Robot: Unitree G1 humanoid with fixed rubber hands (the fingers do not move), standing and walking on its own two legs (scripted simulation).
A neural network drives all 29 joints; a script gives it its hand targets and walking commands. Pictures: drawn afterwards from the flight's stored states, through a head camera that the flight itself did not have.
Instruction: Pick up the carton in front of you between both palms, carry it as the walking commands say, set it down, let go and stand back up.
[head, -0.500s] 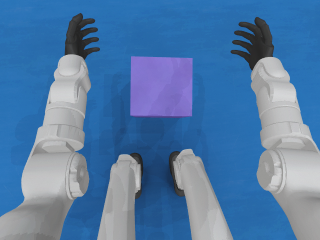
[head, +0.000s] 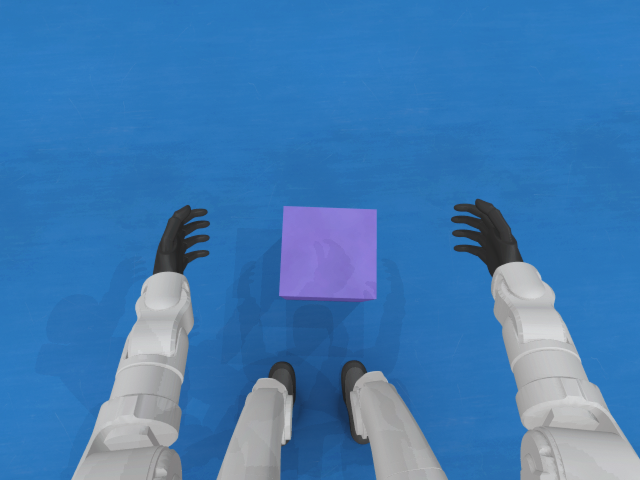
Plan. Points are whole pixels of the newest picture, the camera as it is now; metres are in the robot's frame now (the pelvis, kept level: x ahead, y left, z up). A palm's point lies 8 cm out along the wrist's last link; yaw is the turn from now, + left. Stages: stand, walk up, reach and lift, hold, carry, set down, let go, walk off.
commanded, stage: let go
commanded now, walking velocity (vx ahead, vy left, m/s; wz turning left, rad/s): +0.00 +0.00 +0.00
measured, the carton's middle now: (326, 259) +0.43 -0.04 -0.58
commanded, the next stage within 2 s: stand in 0.94 s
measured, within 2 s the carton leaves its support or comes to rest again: neither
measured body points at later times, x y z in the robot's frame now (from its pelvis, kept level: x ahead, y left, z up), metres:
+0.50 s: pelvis +0.05 +0.01 +0.07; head +0.10 +0.01 +0.51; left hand +0.25 +0.24 -0.01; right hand +0.22 -0.23 -0.01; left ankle +0.03 +0.10 -0.67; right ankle +0.02 -0.11 -0.67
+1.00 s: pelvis +0.03 +0.00 +0.07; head +0.03 +0.00 +0.51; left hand +0.20 +0.23 -0.01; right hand +0.20 -0.25 +0.00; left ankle +0.03 +0.10 -0.67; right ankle +0.02 -0.11 -0.67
